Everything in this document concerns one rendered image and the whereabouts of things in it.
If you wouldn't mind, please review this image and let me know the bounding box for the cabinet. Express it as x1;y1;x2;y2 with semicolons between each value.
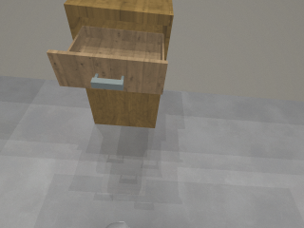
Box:
64;0;174;128

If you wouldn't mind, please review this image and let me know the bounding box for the drawer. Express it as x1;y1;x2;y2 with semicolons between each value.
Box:
47;26;168;95

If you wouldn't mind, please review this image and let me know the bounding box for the handle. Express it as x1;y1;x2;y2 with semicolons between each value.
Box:
90;73;124;90

